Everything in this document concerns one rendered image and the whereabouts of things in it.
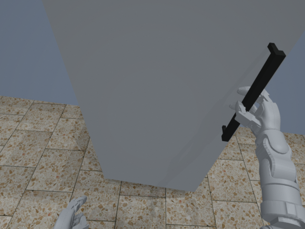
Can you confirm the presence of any fridge door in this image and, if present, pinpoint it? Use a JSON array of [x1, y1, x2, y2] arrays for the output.
[[42, 0, 305, 192]]

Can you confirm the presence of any right robot hand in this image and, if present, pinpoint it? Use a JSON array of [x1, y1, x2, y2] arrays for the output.
[[229, 86, 281, 138]]

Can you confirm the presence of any handle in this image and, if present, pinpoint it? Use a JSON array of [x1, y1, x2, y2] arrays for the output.
[[222, 43, 286, 142]]

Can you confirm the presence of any robot right forearm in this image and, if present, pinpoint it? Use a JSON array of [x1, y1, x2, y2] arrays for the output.
[[255, 130, 305, 229]]

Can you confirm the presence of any left robot hand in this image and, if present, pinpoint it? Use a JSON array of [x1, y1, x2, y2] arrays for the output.
[[53, 196, 89, 229]]

